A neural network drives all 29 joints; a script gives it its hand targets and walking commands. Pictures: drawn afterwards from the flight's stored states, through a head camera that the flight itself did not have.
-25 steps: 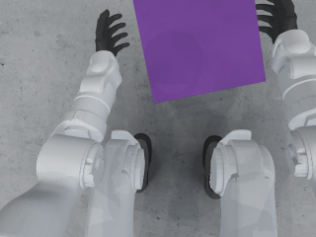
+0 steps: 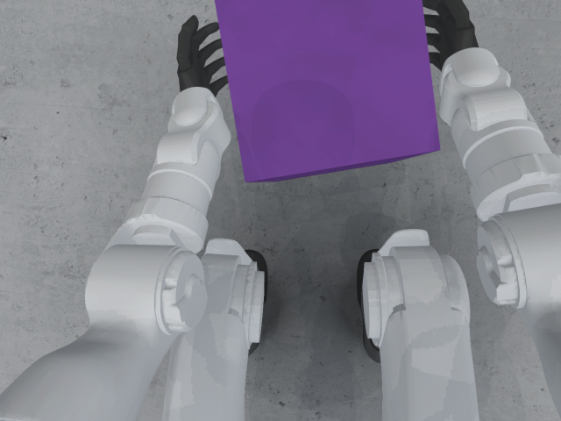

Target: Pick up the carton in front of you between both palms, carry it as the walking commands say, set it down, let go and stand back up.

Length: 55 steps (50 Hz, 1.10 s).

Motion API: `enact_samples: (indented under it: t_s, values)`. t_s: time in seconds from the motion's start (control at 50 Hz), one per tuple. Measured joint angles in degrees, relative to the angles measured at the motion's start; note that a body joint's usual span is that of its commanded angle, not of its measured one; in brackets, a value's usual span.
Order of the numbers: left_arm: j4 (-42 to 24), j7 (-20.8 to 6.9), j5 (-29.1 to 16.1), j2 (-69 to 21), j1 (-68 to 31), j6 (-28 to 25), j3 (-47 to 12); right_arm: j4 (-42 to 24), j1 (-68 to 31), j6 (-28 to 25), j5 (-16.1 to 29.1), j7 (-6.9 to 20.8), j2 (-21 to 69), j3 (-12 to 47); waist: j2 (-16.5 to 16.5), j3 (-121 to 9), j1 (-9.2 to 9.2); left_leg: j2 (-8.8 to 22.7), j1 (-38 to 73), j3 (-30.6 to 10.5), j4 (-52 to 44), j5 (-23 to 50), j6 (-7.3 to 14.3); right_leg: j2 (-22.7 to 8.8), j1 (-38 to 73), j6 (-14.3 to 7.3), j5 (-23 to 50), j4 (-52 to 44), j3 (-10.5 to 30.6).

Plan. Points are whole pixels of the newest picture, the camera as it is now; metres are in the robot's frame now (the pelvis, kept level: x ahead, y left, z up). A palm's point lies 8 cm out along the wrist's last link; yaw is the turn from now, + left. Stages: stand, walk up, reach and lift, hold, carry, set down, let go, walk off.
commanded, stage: reach and lift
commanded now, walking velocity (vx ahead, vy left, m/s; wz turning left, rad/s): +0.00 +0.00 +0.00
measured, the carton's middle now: (324, 100) +0.50 -0.06 -0.23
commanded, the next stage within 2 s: none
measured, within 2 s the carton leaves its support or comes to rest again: neither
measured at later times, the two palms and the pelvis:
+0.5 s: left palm (111, 64) +0.48 +0.09 +0.05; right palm out of the picture +0.47 -0.21 +0.04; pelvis +0.01 +0.01 +0.11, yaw -4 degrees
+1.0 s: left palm out of the picture +0.46 +0.10 +0.21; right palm out of the picture +0.43 -0.20 +0.20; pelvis +0.05 +0.01 +0.25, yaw -6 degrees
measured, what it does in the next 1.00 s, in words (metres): rises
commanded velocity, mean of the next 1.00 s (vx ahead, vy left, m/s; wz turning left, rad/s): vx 0.00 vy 0.00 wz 0.00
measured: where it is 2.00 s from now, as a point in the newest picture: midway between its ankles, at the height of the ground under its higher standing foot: (310, 321)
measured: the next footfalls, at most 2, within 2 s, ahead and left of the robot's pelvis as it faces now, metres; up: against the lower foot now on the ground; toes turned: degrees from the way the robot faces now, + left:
none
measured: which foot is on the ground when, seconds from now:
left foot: down 0.00-1.00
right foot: down 0.00-1.00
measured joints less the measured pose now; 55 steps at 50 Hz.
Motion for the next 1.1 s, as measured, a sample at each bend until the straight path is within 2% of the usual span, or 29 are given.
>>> enact_samples:
  t_s: [0.1, 0.18, 0.2, 0.36, 0.48, 0.58, 0.74, 0.9, 1.1]
  values:
    - [-8.94, 0.41, -0.82, -2.07, 7.08, 1.71, -0.06, -8.07, 5.6, 2.61, -0.08, -0.53, 1.09, -0.71, 0.29, -2.98, -0.33, -0.34, 1.62, -0.45, -0.66, -0.69, -0.13, 1.53, 1.5, 1.09, 0.1, -1.27, 0.46]
    - [-16.2, 0.19, 1.56, -4.93, 13.01, 3.94, 2.09, -14.62, 10.64, 5.63, -1.81, -0.19, 3.04, -3.85, -0.44, -6.38, -0.73, 0.14, 4.8, -0.52, -2.93, -1.31, 0.43, 2.99, 4.37, 1.91, 0.32, -4.08, 0.99]
    - [-17.36, -0.77, 2.59, -5.71, 14.11, 4.67, 2.9, -15.48, 11.63, 6.39, -2.71, 0.11, 3.71, -5.13, -0.7, -7.52, -0.73, 0.26, 5.66, -0.51, -3.71, -1.45, 0.59, 3.33, 5.14, 2.07, 0.4, -4.99, 1.14]
    - [-19.67, -4.06, 12.96, -10.12, 17.18, 9.97, 10.99, -16.27, 15.7, 10.44, -13.56, 2.65, 9.37, -16.71, -2.66, -15.36, -0.3, -0.07, 12.44, -0.81, -11.93, -1.34, 1.46, 4.91, 11.64, 2.59, 1.4, -13.73, 2.21]
    - [-21.17, -5.41, 16.29, -11.09, 19.17, 11.29, 12.04, -19.19, 19.31, 11.1, -18.35, 3.47, 12.58, -21.65, -3.18, -19.12, -0.39, -0.44, 16.51, -1.46, -18.28, -0.34, 1.76, 4.74, 15.98, 2.6, 2.08, -20.16, 2.45]
    - [-23.16, -5.81, 16.37, -11.59, 22.24, 11.56, 10.42, -23.02, 23.66, 11.33, -18.77, 3.62, 14.3, -22.43, -3.3, -21.07, -0.34, -0.37, 20.27, -1.95, -22.95, 0.15, 2.22, 4.65, 19.95, 2.64, 2.43, -25.01, 2.56]
    - [-25.97, -5.89, 14.67, -12.18, 28.57, 11.79, 7.14, -27.81, 31.09, 11.75, -16.77, 3.03, 16.25, -21.18, -3.58, -23.32, -0.08, 0.24, 28.37, -2.4, -29.7, 0.09, 3.06, 4.9, 28.14, 2.64, 2.5, -32.06, 2.99]
    - [-25.89, -6.37, 14.27, -12.41, 34.41, 11.88, 5.2, -29.35, 37.65, 11.97, -16.39, 2.16, 18.54, -20.91, -4.08, -25.2, 0.19, 0.9, 39.34, -2.93, -37.68, 0.31, 3.8, 4.97, 39.11, 2.35, 2.76, -40.16, 3.42]
    - [-24.82, -7.87, 15.88, -12.97, 41.5, 11.23, 4.16, -30.44, 45.91, 11.33, -17.74, 1.62, 21.89, -21.54, -4.62, -26.35, 0.18, 1.81, 55.7, -3.9, -50.32, 2.13, 4.61, 4.67, 55.53, 1.68, 4.48, -52.85, 3.8]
